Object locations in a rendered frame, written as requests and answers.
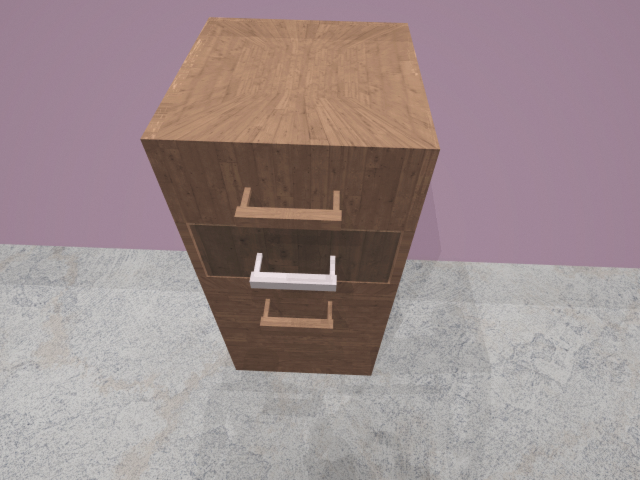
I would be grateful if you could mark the cabinet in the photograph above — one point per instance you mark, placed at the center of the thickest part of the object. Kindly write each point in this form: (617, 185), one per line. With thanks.
(304, 114)

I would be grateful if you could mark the drawer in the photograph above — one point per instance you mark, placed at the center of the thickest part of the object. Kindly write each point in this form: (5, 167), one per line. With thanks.
(360, 254)

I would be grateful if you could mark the handle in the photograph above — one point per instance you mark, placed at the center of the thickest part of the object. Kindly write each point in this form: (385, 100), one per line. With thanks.
(296, 324)
(293, 281)
(288, 218)

